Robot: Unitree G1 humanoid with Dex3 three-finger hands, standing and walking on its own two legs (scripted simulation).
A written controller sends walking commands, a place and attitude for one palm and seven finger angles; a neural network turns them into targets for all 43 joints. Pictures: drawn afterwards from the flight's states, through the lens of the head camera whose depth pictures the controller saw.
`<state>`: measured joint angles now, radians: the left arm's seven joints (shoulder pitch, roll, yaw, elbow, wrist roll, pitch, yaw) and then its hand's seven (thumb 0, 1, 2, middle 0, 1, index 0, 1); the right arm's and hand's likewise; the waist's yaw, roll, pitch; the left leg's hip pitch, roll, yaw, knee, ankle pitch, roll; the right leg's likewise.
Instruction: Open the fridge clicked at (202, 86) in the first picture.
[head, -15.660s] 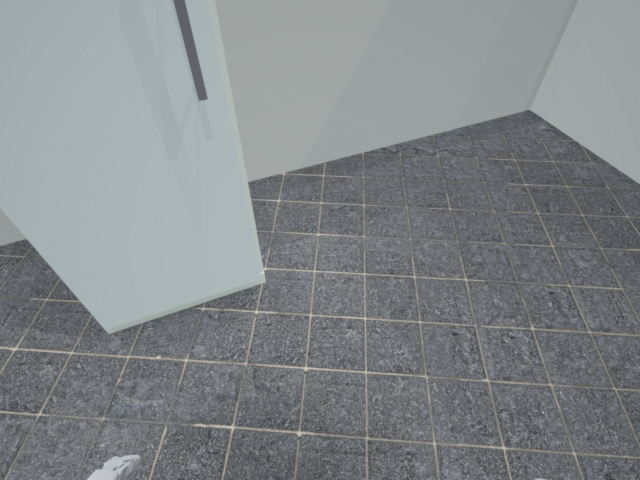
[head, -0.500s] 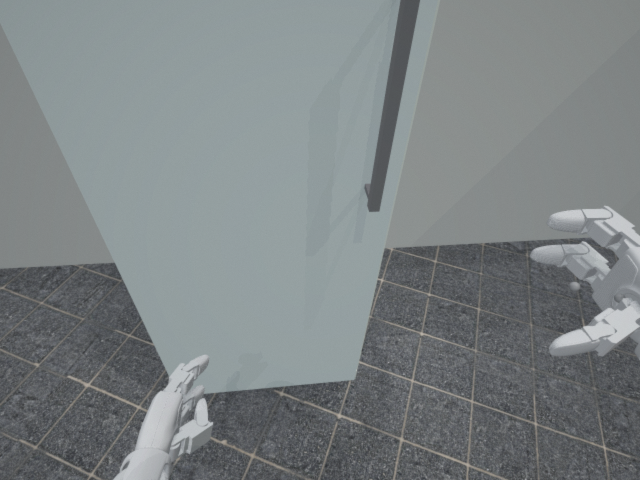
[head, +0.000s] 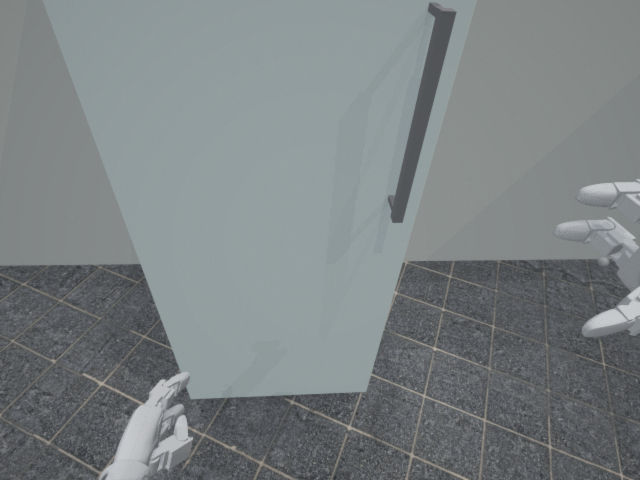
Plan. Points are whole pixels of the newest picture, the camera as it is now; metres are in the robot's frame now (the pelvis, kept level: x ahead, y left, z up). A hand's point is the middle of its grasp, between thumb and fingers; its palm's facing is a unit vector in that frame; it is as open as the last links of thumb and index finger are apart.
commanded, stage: raise the hand to about handle height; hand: right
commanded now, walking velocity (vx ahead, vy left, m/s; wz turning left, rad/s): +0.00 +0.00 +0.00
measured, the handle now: (413, 128) +0.54 -0.13 +0.22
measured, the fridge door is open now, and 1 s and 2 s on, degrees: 0 0 0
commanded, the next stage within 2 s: move the hooked fingers beside the handle in 0.22 s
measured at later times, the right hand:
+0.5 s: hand (608, 247) +0.29 -0.28 +0.22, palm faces +0.03 +1.00 -0.08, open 14.0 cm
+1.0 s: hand (535, 205) +0.36 -0.23 +0.22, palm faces -0.02 +1.00 -0.03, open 14.0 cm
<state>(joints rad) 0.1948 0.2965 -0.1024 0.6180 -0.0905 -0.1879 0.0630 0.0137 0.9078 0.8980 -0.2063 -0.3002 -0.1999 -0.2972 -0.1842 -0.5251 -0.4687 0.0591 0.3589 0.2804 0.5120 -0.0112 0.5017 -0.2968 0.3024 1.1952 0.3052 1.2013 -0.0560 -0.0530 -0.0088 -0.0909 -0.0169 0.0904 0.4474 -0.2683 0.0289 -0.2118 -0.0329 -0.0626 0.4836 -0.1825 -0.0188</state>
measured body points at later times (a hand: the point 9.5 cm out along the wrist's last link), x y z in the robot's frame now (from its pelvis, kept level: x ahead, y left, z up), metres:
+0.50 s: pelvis +0.01 -0.01 +0.00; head -0.02 +0.01 +0.45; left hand +0.22 +0.20 -0.06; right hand +0.28 -0.34 +0.23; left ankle -0.01 +0.10 -0.74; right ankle +0.06 -0.11 -0.74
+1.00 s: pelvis +0.01 +0.00 +0.00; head -0.02 +0.01 +0.45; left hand +0.19 +0.23 -0.07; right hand +0.35 -0.29 +0.23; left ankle -0.01 +0.10 -0.74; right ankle +0.06 -0.11 -0.74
